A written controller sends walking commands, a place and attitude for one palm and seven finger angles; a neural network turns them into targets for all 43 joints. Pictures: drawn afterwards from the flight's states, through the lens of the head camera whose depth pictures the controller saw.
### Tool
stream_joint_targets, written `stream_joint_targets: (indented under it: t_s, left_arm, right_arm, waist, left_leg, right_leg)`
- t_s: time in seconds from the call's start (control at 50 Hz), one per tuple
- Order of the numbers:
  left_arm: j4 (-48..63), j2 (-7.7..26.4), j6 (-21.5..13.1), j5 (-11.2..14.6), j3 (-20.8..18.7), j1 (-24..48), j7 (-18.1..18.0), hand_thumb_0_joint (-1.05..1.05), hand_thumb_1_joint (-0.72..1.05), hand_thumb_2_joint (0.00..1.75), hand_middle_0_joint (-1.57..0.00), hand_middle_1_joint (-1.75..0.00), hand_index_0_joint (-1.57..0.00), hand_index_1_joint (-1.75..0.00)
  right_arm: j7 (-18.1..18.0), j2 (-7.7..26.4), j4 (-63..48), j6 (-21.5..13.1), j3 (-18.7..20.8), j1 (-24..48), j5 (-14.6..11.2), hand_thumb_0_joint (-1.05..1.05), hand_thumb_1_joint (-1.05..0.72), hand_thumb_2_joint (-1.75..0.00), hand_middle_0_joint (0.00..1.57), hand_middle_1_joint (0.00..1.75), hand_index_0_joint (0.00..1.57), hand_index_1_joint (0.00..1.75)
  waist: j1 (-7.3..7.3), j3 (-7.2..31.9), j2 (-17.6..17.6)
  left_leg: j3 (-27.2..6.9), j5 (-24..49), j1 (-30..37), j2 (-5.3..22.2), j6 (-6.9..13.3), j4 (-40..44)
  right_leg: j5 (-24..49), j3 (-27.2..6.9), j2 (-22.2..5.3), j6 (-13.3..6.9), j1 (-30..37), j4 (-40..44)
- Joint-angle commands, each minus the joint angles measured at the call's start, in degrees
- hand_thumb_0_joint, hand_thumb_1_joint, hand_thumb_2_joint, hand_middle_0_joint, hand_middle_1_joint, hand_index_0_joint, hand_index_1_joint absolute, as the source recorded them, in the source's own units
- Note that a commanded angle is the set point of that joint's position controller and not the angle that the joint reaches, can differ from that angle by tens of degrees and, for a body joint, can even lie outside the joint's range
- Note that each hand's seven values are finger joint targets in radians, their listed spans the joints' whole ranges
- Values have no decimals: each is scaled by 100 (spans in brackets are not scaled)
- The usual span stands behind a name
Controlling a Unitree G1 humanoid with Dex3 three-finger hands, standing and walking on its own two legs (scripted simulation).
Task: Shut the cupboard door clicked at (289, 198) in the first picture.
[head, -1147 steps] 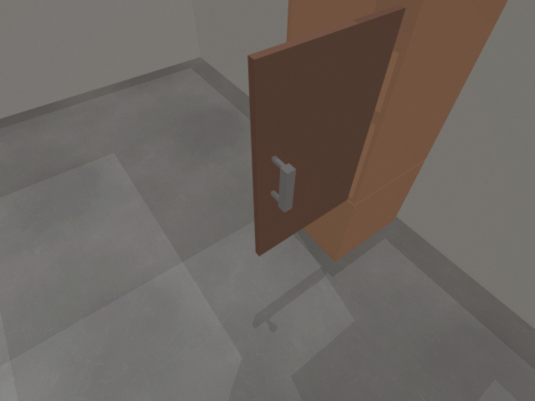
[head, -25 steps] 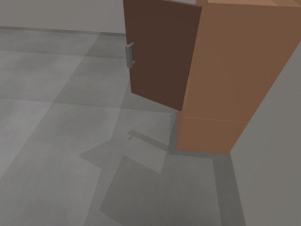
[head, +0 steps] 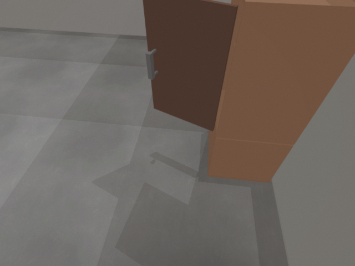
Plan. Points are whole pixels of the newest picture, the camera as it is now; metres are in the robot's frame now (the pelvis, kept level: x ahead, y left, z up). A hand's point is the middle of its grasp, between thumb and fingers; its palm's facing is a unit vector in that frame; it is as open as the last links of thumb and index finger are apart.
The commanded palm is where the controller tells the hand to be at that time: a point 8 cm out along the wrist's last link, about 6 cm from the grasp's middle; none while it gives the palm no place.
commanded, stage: walk to a spot facing it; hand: left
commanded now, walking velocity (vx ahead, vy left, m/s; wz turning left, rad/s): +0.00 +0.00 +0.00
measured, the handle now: (152, 64) +0.94 +0.17 -0.05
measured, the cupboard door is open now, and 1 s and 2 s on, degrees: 68 68 68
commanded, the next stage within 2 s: none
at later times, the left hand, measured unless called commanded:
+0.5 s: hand out of the picture +0.01 +0.22 -0.20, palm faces +0.19 -0.96 -0.22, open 7.3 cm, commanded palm none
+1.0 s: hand out of the picture -0.05 +0.20 -0.17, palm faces +0.48 -0.83 -0.28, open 7.3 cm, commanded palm none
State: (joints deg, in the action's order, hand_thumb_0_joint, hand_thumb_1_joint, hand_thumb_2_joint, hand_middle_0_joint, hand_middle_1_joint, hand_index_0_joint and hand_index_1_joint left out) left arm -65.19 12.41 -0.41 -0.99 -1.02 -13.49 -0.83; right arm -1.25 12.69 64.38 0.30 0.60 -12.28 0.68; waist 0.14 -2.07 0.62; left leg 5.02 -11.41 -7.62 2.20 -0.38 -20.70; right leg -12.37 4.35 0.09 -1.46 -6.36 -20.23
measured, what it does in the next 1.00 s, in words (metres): steps on the spot, turning left: right foot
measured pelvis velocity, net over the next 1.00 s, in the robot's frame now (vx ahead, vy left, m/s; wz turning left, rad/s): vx -0.01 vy -0.02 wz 0.53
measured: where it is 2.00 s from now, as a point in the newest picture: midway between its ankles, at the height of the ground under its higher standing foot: outside the picture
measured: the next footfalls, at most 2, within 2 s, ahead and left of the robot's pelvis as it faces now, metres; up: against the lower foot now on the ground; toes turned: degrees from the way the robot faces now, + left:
right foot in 0.76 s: +0.06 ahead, -0.12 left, +0.00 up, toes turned +19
left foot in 1.06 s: -0.05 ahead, +0.12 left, +0.00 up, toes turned +37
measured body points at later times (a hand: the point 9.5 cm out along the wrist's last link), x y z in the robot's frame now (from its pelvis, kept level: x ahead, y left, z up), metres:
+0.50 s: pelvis -0.01 +0.02 -0.02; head +0.03 +0.04 +0.42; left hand +0.00 +0.27 -0.18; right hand +0.05 -0.22 -0.17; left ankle +0.00 +0.12 -0.75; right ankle -0.02 -0.10 -0.72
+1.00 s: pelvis -0.01 -0.02 -0.01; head +0.04 +0.01 +0.43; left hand -0.07 +0.25 -0.15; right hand +0.20 -0.21 -0.15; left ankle -0.08 +0.10 -0.71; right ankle +0.02 -0.14 -0.75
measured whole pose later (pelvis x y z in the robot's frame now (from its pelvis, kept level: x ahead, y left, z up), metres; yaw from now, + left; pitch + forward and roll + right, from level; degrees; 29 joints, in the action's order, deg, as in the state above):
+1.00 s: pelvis -0.01 -0.02 -0.01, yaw +31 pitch +0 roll +2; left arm -50.1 12.8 1.1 -2.3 -3.4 -11.5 -1.1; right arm 1.7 14.7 50.9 4.3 5.1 -8.3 0.8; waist 1.3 -7.1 -1.8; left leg 3.2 -25.8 -23.2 0.8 -3.0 -47.7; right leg -20.1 9.0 -8.0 1.3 -12.8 -33.2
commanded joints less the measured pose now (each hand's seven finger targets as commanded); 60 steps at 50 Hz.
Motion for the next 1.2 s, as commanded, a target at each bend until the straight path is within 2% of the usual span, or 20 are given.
stream_joint_targets:
  t_s: [0.0, 0.18, 0.3, 0.34, 0.38, 0.4, 0.42, 0.44, 0.54, 0.68, 0.7, 0.74, 0.76, 0.82, 0.96, 1.0, 1.02, 1.04, 1.06, 1.18]
  left_arm:
    - [223, 908, -119, 28, -138, -42, -73, 0, 90, 90, -20, -30, -20, -30]
    - [346, 755, 4, 40, -185, -213, -136, 0, 90, 90, -20, -30, -20, -30]
    - [808, 999, 85, -58, -423, -146, -178, 0, 90, 90, -20, -30, -20, -30]
    - [999, 1008, 83, -88, -487, 143, -184, 0, 90, 90, -20, -30, -20, -30]
    - [1151, 979, 116, -24, -486, 207, -140, 0, 90, 90, -20, -30, -20, -30]
    - [1255, 699, 174, 18, -468, -26, -109, 0, 90, 90, -20, -30, -20, -30]
    - [1454, 553, 210, 19, -404, 188, -119, 0, 90, 90, -20, -30, -20, -30]
    - [1592, 616, 248, -42, -401, 458, -131, 0, 90, 90, -20, -30, -20, -30]
    - [1629, 464, 161, -13, -419, 471, -33, 0, 90, 90, -20, -30, -20, -30]
    - [1625, 502, 157, 21, -450, -280, -81, 0, 90, 90, -20, -30, -20, -30]
    - [1598, 705, 126, -6, -504, -541, -109, 0, 90, 90, -20, -30, -20, -30]
    - [1780, 1493, 88, -114, -616, -341, -155, 0, 90, 90, -20, -30, -20, -30]
    - [1867, 1380, 63, -90, -598, -35, -162, 0, 90, 90, -20, -30, -20, -30]
    - [1997, 933, 13, -93, -467, 621, -168, 0, 90, 90, -20, -30, -20, -30]
    - [1748, 1349, 34, -103, -599, -263, -129, 0, 90, 90, -20, -30, -20, -30]
    - [1781, 1300, 60, -33, -606, -216, -104, 0, 90, 90, -20, -30, -20, -30]
    - [1911, 1075, 91, 7, -568, -314, -72, 0, 90, 90, -20, -30, -20, -30]
    - [2147, 693, 103, 6, -398, -64, -41, 0, 90, 90, -20, -30, -20, -30]
    - [2359, 726, 143, -33, -393, 341, -59, 0, 90, 90, -20, -30, -20, -30]
    - [2116, 666, 128, -34, -441, 524, 137, 0, 90, 90, -20, -30, -20, -30]
  right_arm:
    - [-59, 844, -231, -98, 104, -79, 11, 0, -90, -90, 20, 30, 20, 30]
    - [-21, 465, -345, 41, 55, -191, 24, 0, -90, -90, 20, 30, 20, 30]
    - [32, 378, -800, 228, 246, -16, 32, 0, -90, -90, 20, 30, 20, 30]
    - [91, 320, -916, 215, 279, -151, -2, 0, -90, -90, 20, 30, 20, 30]
    - [130, 376, -888, 179, 288, -513, 28, 0, -90, -90, 20, 30, 20, 30]
    - [114, 773, -934, 140, 359, -675, 101, 0, -90, -90, 20, 30, 20, 30]
    - [57, 1165, -950, 163, 463, -886, 170, 0, -90, -90, 20, 30, 20, 30]
    - [31, 1218, -924, 151, 481, -1006, 174, 0, -90, -90, 20, 30, 20, 30]
    - [-64, 1000, -1165, 54, 439, -467, 144, 0, -90, -90, 20, 30, 20, 30]
    - [13, 1038, -1454, 207, 566, 37, 105, 0, -90, -90, 20, 30, 20, 30]
    - [43, 866, -1561, 234, 564, 166, 59, 0, -90, -90, 20, 30, 20, 30]
    - [123, 507, -1756, 226, 563, 224, 57, 0, -90, -90, 20, 30, 20, 30]
    - [170, 591, -1731, 261, 588, 107, 94, 0, -90, -90, 20, 30, 20, 30]
    - [260, 464, -1638, 313, 542, 98, 59, 0, -90, -90, 20, 30, 20, 30]
    - [306, 347, -1883, 216, 386, 590, -6, 0, -90, -90, 20, 30, 20, 30]
    - [291, 624, -1772, 158, 432, 165, 23, 0, -90, -90, 20, 30, 20, 30]
    - [272, 1151, -1726, 103, 547, -143, 75, 0, -90, -90, 20, 30, 20, 30]
    - [228, 1717, -1672, 119, 687, -520, 82, 0, -90, -90, 20, 30, 20, 30]
    - [154, 1749, -1564, 144, 680, -831, 122, 0, -90, -90, 20, 30, 20, 30]
    - [59, 1309, -1745, 43, 504, -30, 153, 0, -90, -90, 20, 30, 20, 30]
  waist:
    - [20, -7, -65]
    - [-38, 46, -169]
    - [-102, -218, -1037]
    - [58, -198, -797]
    - [224, -16, -88]
    - [210, 73, 1311]
    - [379, 79, 1757]
    - [406, 115, 1190]
    - [178, 372, 522]
    - [-122, 441, 793]
    - [-262, 422, 386]
    - [-318, 128, -1481]
    - [-96, 187, -997]
    - [261, -133, -1148]
    - [-157, 300, -1206]
    - [98, 613, -876]
    - [246, 976, 424]
    - [458, 999, 1818]
    - [639, 898, 1066]
    - [255, 326, 1006]
  left_leg:
    - [-581, 684, 48, 529, 147, 354]
    - [-554, 985, -427, 371, 35, -156]
    - [-322, -1578, -1465, 71, -73, -2632]
    - [-424, -1620, -1374, 263, -82, -2228]
    - [-456, 262, -441, 269, -19, -846]
    - [-1932, 1859, -187, 1131, 431, -218]
    - [-3055, 1994, -315, 1936, 1111, 417]
    - [-3239, 946, -555, 1874, 1246, 517]
    - [-2498, 1492, -189, 1198, 1042, 170]
    - [-2463, 424, -1350, 595, 701, -93]
    - [-2292, -409, -1996, 278, 451, -411]
    - [-860, -2154, -2897, -758, -187, -3292]
    - [-991, -2089, -2675, -450, -115, -4360]
    - [-728, -1465, -2538, -69, -255, -4848]
    - [60, -1258, -1582, -265, -218, -1884]
    - [-42, -43, -422, -226, -130, -615]
    - [-1227, 1743, 679, 749, 263, -350]
    - [-2802, 4204, 1264, 2084, 1086, -337]
    - [-2784, 3546, 937, 2218, 1412, -361]
    - [-2288, -394, 15, 1022, 946, 226]
  right_leg:
    - [894, -676, -679, -111, -178, 438]
    - [1365, -445, -931, -75, 38, -45]
    - [1747, -795, -2175, -982, -253, 179]
    - [2151, -442, -2229, -900, -291, -292]
    - [1436, 178, -1751, -305, -851, -1247]
    - [-284, 596, -915, 244, -1557, -2249]
    - [-2474, 292, -361, 381, -1932, -3330]
    - [-2361, -211, -361, 275, -1974, -3976]
    - [-1349, -481, -316, 425, -2284, -3775]
    - [-618, -186, 64, 386, -349, -1161]
    - [-459, -454, -235, 300, 313, -316]
    - [-1046, -2832, -2771, -782, -92, 964]
    - [-908, -2496, -2747, -995, -624, 737]
    - [987, -928, -1949, -723, -851, 104]
    - [3240, -177, -1935, -410, 323, -937]
    - [2719, 130, -1802, -38, -158, -1699]
    - [1150, 517, -1338, 359, -1241, -2713]
    - [-2577, 441, -657, 651, -2560, -3832]
    - [-2604, -141, -645, 541, -2673, -4318]
    - [-1413, -251, -456, 517, -2519, -3547]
